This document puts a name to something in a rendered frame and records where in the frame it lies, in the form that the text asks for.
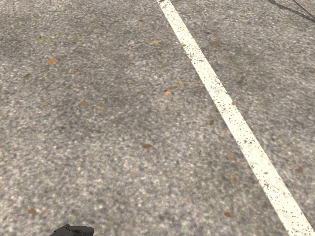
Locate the left robot hand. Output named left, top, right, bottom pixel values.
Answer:
left=49, top=224, right=95, bottom=236

